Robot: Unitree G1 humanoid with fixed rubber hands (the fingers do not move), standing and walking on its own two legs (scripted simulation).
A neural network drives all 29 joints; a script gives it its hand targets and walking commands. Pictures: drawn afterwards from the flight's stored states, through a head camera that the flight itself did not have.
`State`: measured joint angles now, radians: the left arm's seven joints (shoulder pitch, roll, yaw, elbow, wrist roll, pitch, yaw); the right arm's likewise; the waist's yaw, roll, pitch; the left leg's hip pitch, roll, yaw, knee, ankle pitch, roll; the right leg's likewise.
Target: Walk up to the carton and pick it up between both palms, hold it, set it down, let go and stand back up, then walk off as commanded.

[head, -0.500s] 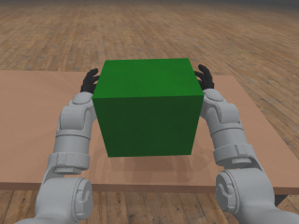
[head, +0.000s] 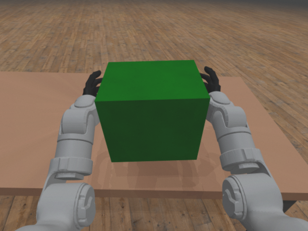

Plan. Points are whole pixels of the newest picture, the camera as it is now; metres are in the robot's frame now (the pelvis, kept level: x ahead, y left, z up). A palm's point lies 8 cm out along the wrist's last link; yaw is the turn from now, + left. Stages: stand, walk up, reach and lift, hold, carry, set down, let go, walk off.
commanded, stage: hold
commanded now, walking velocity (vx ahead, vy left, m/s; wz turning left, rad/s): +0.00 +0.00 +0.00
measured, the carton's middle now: (152, 111) +0.36 +0.01 +0.20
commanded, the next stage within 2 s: none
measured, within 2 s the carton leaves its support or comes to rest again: neither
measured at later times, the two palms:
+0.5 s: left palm (91, 100) +0.38 +0.16 +0.21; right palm (211, 96) +0.39 -0.14 +0.22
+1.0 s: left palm (91, 100) +0.38 +0.16 +0.21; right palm (211, 96) +0.39 -0.14 +0.22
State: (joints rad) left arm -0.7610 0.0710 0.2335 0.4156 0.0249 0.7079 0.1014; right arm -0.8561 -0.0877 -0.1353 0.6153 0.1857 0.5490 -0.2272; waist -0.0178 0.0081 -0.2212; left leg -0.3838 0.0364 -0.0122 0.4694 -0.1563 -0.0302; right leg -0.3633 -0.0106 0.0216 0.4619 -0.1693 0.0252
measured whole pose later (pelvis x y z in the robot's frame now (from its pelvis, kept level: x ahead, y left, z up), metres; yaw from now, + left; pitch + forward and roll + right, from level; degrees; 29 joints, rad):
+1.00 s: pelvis +0.00 +0.00 +0.00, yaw +0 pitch +4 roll +0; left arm -0.76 0.07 0.23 0.42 0.03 0.71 0.10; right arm -0.86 -0.09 -0.14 0.62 0.19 0.55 -0.23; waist -0.02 0.01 -0.22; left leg -0.38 0.04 -0.01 0.47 -0.16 -0.03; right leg -0.36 -0.01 0.02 0.46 -0.17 0.03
